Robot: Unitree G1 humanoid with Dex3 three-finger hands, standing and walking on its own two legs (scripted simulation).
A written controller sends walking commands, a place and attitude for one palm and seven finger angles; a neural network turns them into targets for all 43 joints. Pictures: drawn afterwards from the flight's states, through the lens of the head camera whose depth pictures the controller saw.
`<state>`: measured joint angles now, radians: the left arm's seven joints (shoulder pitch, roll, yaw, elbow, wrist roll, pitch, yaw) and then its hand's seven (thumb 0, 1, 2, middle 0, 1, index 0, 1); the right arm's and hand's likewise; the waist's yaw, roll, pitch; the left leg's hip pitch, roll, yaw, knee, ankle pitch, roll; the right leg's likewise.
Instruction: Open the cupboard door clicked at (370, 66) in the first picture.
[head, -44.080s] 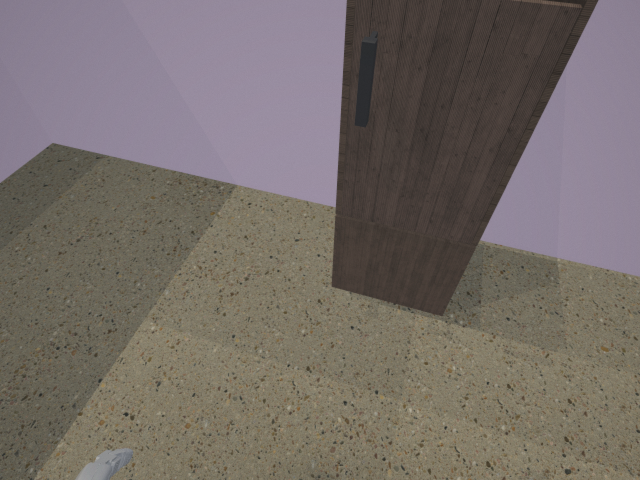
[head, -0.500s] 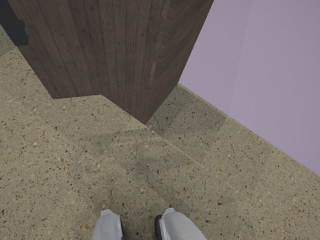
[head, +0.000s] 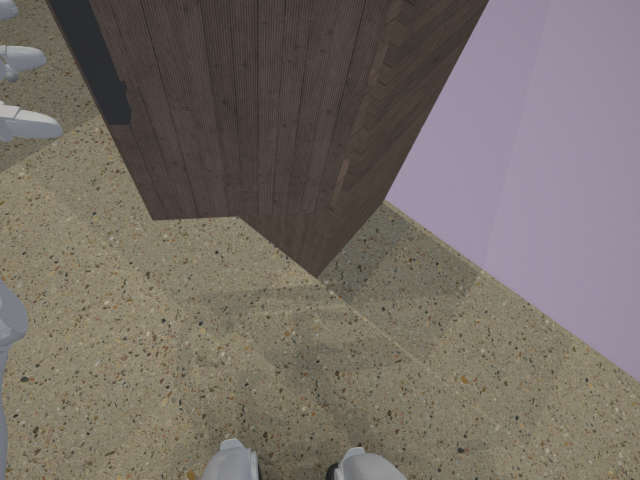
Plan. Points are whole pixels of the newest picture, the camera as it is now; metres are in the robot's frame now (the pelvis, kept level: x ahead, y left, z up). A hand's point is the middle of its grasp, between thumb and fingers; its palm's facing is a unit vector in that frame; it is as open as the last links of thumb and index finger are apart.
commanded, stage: move the hooked fingers beside the handle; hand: left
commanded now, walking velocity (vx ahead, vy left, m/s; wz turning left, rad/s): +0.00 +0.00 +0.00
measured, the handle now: (96, 44) +0.59 +0.21 +0.13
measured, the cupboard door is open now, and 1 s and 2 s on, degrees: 46 46 46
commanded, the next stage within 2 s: slide the fingers in behind the handle in 0.48 s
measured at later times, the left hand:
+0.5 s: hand (24, 75) +0.53 +0.26 +0.14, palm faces +0.06 -1.00 +0.00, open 14.0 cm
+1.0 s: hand (42, 77) +0.53 +0.25 +0.13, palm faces +0.05 -1.00 +0.02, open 14.0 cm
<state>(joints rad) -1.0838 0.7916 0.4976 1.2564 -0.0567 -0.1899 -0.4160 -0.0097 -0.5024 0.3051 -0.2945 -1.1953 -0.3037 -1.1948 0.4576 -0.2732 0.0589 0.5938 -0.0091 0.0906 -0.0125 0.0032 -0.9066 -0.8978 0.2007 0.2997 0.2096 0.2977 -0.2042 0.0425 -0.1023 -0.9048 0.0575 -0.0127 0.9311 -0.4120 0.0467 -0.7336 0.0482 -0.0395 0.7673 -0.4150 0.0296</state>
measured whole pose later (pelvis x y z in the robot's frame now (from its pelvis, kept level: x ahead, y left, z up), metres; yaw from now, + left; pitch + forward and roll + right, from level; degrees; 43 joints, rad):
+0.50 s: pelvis -0.02 -0.02 -0.01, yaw +0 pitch +23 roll -6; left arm -1.19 0.94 0.51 1.39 -0.02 -0.22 -0.46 -0.01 -0.50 0.31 -0.30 -1.20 -0.30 -1.19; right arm 0.47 -0.31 0.08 0.62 0.01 0.08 -0.06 0.00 -0.91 -0.90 0.20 0.30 0.21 0.30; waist -0.25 0.04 -0.06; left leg -0.97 0.08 -0.03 0.96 -0.39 0.02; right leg -0.81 0.07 -0.05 0.82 -0.41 0.00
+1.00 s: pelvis -0.01 -0.01 +0.00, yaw +0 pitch +22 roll -6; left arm -1.12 0.81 0.49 1.30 -0.05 -0.20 -0.41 -0.01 -0.50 0.31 -0.29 -1.20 -0.30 -1.19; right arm 0.46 -0.28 0.06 0.61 -0.01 0.08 -0.03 0.00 -0.91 -0.90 0.20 0.30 0.21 0.30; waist -0.22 0.04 -0.09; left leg -0.93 0.07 -0.02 0.94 -0.40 0.03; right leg -0.77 0.06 -0.04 0.79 -0.42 0.02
